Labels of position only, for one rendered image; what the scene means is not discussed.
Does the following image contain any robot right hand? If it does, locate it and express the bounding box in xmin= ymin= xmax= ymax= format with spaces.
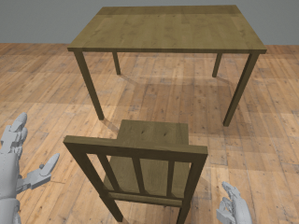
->
xmin=216 ymin=181 xmax=253 ymax=224

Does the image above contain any robot left forearm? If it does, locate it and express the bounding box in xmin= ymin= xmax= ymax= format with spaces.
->
xmin=0 ymin=198 xmax=21 ymax=224

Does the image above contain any robot left hand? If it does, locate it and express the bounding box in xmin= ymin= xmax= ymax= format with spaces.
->
xmin=0 ymin=112 xmax=60 ymax=200

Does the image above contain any table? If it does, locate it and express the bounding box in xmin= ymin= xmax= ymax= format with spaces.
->
xmin=67 ymin=5 xmax=267 ymax=127

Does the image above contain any chair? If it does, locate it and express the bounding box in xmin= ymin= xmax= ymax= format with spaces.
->
xmin=63 ymin=119 xmax=208 ymax=224

